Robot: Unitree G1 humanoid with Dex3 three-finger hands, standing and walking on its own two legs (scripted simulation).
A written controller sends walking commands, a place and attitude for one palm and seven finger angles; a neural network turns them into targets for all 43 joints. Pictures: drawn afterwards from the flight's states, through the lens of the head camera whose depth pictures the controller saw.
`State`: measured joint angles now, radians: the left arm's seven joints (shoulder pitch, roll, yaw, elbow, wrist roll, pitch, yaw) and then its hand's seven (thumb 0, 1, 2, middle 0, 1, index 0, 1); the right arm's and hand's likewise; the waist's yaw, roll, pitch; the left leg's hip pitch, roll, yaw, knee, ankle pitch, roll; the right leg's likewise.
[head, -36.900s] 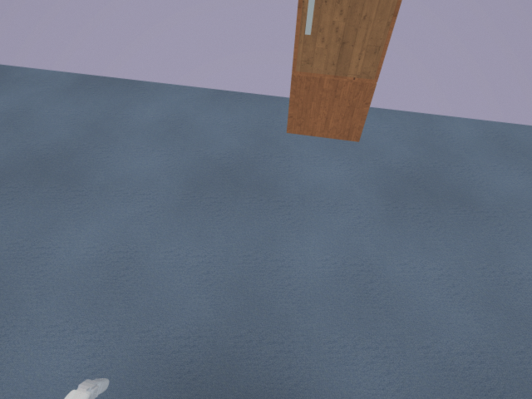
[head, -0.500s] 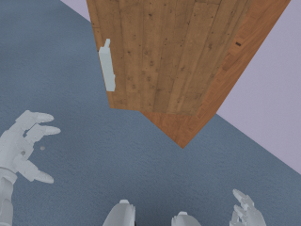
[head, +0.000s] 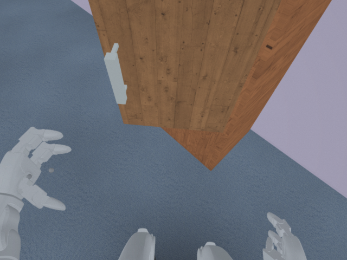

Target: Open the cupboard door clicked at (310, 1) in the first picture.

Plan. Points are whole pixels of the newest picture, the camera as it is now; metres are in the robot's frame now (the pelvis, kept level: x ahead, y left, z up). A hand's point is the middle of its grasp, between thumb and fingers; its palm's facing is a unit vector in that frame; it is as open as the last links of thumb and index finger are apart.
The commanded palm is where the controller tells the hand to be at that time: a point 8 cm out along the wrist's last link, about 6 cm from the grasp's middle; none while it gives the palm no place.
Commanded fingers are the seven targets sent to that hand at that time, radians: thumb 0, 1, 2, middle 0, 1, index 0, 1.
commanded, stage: move the hooked fingers beside the handle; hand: left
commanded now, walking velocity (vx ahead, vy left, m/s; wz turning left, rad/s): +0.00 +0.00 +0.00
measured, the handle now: (118, 75) +0.58 +0.20 +0.04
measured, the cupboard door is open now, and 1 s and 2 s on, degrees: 40 40 40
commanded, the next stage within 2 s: none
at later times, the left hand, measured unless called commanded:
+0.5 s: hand (66, 135) +0.37 +0.27 +0.05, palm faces -0.01 -1.00 -0.04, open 14.0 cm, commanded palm +0.35 +0.31 +0.05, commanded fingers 0.00 -0.50 0.30 -0.30 -1.20 -0.30 -1.20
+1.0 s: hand (83, 108) +0.45 +0.26 +0.04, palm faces -0.04 -1.00 -0.02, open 14.0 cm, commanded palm +0.44 +0.30 +0.05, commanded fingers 0.00 -0.50 0.30 -0.30 -1.20 -0.30 -1.20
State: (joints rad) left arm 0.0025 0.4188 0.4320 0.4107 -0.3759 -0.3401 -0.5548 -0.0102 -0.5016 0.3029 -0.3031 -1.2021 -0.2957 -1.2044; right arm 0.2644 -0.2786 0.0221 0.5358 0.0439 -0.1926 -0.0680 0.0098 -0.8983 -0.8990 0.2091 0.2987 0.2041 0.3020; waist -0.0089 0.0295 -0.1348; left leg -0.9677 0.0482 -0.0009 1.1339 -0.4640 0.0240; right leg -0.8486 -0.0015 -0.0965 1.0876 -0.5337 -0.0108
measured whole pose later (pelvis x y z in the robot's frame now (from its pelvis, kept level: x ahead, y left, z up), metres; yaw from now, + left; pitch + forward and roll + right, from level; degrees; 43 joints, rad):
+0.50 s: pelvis +0.00 +0.00 -0.01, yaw -1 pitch +19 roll -3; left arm -0.33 0.49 0.47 0.70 -0.30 -0.35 -0.52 -0.01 -0.50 0.30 -0.30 -1.20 -0.30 -1.20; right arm 0.31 -0.29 0.02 0.59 0.04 -0.14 -0.07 0.01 -0.90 -0.90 0.21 0.30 0.20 0.30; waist -0.06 0.02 -0.13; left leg -1.03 0.06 0.01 1.16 -0.47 0.02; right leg -0.92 0.01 -0.08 1.12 -0.53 -0.01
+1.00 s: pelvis +0.00 +0.01 -0.01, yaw -2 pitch +22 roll -4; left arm -0.67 0.56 0.45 1.02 -0.19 -0.39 -0.47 -0.01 -0.50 0.30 -0.30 -1.20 -0.30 -1.20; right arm 0.33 -0.28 0.02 0.63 0.03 -0.03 -0.05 0.01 -0.90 -0.90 0.21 0.30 0.20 0.30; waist -0.10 0.02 -0.13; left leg -1.10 0.06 0.02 1.18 -0.47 0.04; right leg -0.99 0.01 -0.07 1.12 -0.53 0.01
